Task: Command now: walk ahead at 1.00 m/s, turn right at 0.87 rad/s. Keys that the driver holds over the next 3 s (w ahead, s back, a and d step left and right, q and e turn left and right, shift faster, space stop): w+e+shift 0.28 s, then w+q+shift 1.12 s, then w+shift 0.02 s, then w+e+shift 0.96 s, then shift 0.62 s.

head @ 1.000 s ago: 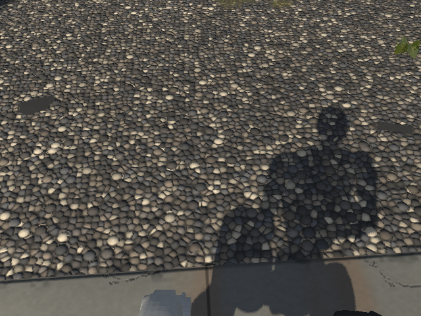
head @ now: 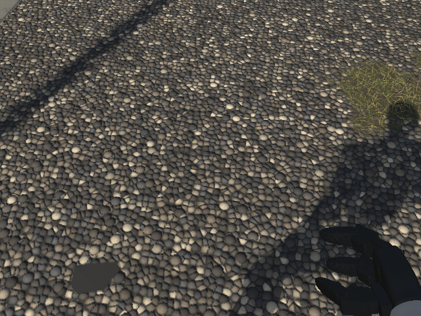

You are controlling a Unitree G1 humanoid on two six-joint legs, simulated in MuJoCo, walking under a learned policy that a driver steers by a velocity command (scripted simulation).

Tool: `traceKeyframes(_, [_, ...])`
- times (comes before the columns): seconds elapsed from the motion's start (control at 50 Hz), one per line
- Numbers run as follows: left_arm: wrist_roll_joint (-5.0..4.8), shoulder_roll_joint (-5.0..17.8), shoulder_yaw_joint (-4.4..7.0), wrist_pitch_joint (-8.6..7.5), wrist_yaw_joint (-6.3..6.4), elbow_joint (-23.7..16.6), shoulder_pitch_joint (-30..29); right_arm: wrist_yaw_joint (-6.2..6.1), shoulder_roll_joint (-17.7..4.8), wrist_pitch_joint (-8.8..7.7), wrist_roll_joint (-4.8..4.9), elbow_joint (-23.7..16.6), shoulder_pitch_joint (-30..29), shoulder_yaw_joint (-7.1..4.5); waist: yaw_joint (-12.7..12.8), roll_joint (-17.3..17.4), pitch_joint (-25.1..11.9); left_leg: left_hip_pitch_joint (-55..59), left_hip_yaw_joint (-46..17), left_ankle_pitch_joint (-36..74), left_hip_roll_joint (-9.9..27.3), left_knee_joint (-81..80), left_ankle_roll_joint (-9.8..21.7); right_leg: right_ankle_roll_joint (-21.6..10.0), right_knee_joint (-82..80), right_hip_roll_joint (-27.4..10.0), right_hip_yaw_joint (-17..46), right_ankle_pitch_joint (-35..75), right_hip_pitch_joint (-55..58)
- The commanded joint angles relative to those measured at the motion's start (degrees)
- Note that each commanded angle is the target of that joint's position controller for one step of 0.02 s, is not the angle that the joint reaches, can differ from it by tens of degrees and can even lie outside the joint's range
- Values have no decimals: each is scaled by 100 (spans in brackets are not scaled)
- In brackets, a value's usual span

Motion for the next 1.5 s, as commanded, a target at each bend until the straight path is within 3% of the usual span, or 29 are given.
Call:
traceKeyframes(0.02, [-132, 6, 0, -137, 83, -786, -231, -274, -1847, -33, -324, 426, 3266, -831, -1541, 1308, -2556, 6270, -3041, -2181, 2582, 6, 710, 68, 4802, -132, -396, -197, -4072])
traceKeyframes(0.04, [-121, 429, -30, -37, 104, -967, -447, -209, -1795, 50, -149, 455, 2978, -896, -1542, 1537, -2702, 5976, -4666, -3354, 2658, -993, 1042, 48, 5569, -314, -773, 204, -4888])
traceKeyframes(0.08, [132, 637, 39, 109, 29, -970, -1450, -144, -872, 55, -67, 546, 2221, -728, -1450, 402, -841, 4245, -2757, -2737, 1978, -1218, 783, 42, 5135, -907, -972, 1172, -5181])
traceKeyframes(0.16, [244, 73, -89, 433, -238, -1371, -2000, -55, -454, -104, 86, 1194, 2542, -641, -972, 528, 83, 2878, -854, -804, 1651, -1657, 542, 139, 4837, -1391, -977, 1054, -5180])
traceKeyframes(0.34, [266, 180, -299, 387, -463, -1901, -3206, -36, -1195, -226, 103, 1733, 2798, -736, -690, 134, 744, 2398, 1704, 3707, 1139, -2478, 354, -259, 1598, -659, -2127, 2977, -3145])
traceKeyframes(0.38, [325, 592, -158, 327, -337, -1609, -2435, -109, -1753, -66, 106, 1781, 2840, -833, -171, 417, 163, 3080, 1655, 5818, 1326, -1033, 476, -393, 1270, -181, -2180, 2000, -2185])
traceKeyframes(0.42, [385, 1082, 98, 318, -129, -957, -422, -166, -1840, 93, 130, 1786, 2703, -825, 835, 416, -851, 2200, 1535, 5068, 1112, 2103, 500, -506, 539, -354, -1614, 1680, 392])
traceKeyframes(0.44, [456, 1609, 185, 291, -4, -896, -536, -59, -810, 126, 27, 1654, 3173, -637, 73, -992, -1321, 756, 1139, -1986, 264, 4556, 439, -348, 782, -2025, 102, 989, 1492])
traceKeyframes(0.46, [457, 1889, 239, 259, 42, -1155, -572, -57, -728, 82, 415, 1331, 3608, -596, -171, -1475, -2587, -490, -256, -2515, -454, 6091, 441, -745, -436, -3290, 3011, 455, 2256])
traceKeyframes(0.48, [371, 1512, 249, 227, 79, -1048, -774, -94, -1177, 50, 388, 1235, 2710, -702, -52, -445, -1728, -921, -389, -1563, -120, 5974, 476, -530, -955, -2912, 2487, 386, 1413])
traceKeyframes(0.52, [345, 919, 101, 46, 56, -822, -1329, -34, -880, 82, 278, 1377, 2519, -636, -625, 34, -161, -713, -180, -986, 346, 5141, 415, -406, -1185, -2540, 1034, 1407, -480])
traceKeyframes(0.66, [118, 257, -80, -317, 12, -340, -1136, 266, -371, 507, 196, 1286, 1700, -609, -974, -389, 681, -1005, 179, -9, 616, 3831, 350, 361, -2167, -1753, -1793, 3624, -1278])
traceKeyframes(0.8, [119, 763, -72, -292, 288, -184, -930, 435, -530, 430, 188, 984, 963, -530, -1150, -468, 447, 291, 1586, 1148, -349, 1253, 837, 739, -1670, -1706, -3066, 8015, -268])
traceKeyframes(0.86, [243, 1296, 101, -2, 440, -460, -1644, 313, -1215, 515, 187, 1655, 3451, -825, -2491, -806, -715, 2751, 1346, 18, -811, 1351, 1193, 698, 1441, -2044, -2854, 9594, -471])
traceKeyframes(0.88, [249, 1336, 142, 87, 382, -547, -2007, 197, -1496, 518, 212, 1956, 4491, -1011, -2998, -407, -964, 3923, 772, -360, -670, 848, 1525, 624, 3774, -1750, -2823, 7844, -1337])
traceKeyframes(0.9, [296, 528, -44, 29, 206, -652, -2437, 91, -1564, 583, 399, 1982, 3953, -1108, -2543, 1078, -179, 4100, -73, -314, -352, 570, 1630, 609, 6173, -420, -2616, 1197, -3140])
traceKeyframes(0.92, [192, 109, -223, -116, 155, -1342, -1503, 98, -2178, 604, 148, 1695, 3266, -1165, -1295, 1694, -973, 5324, -3093, -47, 754, 68, 2852, 896, 7532, -197, -1498, -153, -5200])
traceKeyframes(0.94, [252, 331, -300, -279, 146, -1476, -1692, 48, -1994, 599, 131, 1455, 3073, -1185, -1509, 723, -1368, 5445, -4607, -2001, 1288, -1361, 3013, 755, 7192, -445, -787, 172, -5720])
traceKeyframes(0.98, [316, 564, -274, -324, 117, -1454, -2166, -17, -1225, 514, 120, 1604, 2799, -1001, -992, -767, 84, 3352, -3838, -2332, 966, -1878, 2245, 717, 5713, -1042, -787, 797, -5286])
traceKeyframes(1.04, [517, 405, -387, 84, 96, -1472, -2180, -37, -1160, 229, 224, 1535, 2547, -908, -581, -745, 533, 1431, -2542, -1128, 198, -1925, 1996, 996, 4550, -1422, -955, 737, -4315])
traceKeyframes(1.12, [349, 207, -515, 127, -16, -2019, -3441, 2, -1293, 113, 276, 1484, 2707, -979, -1031, -328, 670, 911, -1747, 323, -417, -2055, 1645, 1119, 2169, -1379, -1393, 2449, -3690])
traceKeyframes(1.22, [210, 274, -517, 60, 7, -2288, -4026, 33, -1437, 158, 278, 1536, 3115, -1096, -1546, 204, 236, 2441, -1978, 2081, -231, -1450, 1236, 907, 487, -894, -1411, 3311, -3391])
traceKeyframes(1.28, [163, 866, -260, -4, 149, -1963, -2728, 9, -1783, 126, 222, 1399, 2676, -1173, -829, 235, -664, 2693, -2045, 3622, -252, 143, 850, 739, 108, -540, -1261, 2439, -1442])
traceKeyframes(1.3, [145, 1122, -122, -31, 238, -1674, -1490, 42, -1895, 88, 201, 1305, 2273, -1189, -69, 214, -1213, 2215, -1925, 3400, -405, 1453, 747, 659, 154, -754, -1187, 2064, -138])
traceKeyframes(1.32, [284, 1513, 57, -48, 369, -1448, -175, 48, -1317, 9, 187, 1141, 2103, -1030, 404, -306, -1954, 1345, -1528, 1658, -648, 3269, 729, 492, 280, -1809, -224, 219, 1274])
traceKeyframes(1.34, [541, 1875, 127, -36, 345, -1473, -442, 51, -431, 37, 454, 856, 2769, -778, -343, -2125, -2510, -435, -837, -2678, -1268, 4828, 552, -6, -822, -3495, 2930, -1337, 2317])
traceKeyframes(1.36, [426, 1552, 168, 25, 289, -1543, -1077, -3, -882, 132, 322, 867, 2646, -732, -479, -1942, -2117, -1125, -540, -2080, -729, 5263, 653, -171, -1337, -3399, 3819, -2321, 1728])
traceKeyframes(1.4, [351, 685, -11, 74, 236, -1470, -1615, 92, -1183, 271, 103, 915, 1893, -803, -514, -454, -681, -1135, -230, -1212, -207, 4868, 567, -24, -1307, -2812, 1719, -878, 167])
traceKeyframes(1.5, [214, 338, -132, -206, 51, -589, -866, 353, -491, 402, -55, 460, 1328, -527, -904, -600, 191, -1191, -629, -1245, -57, 4057, 455, -133, -1850, -2249, 251, 1047, -1161])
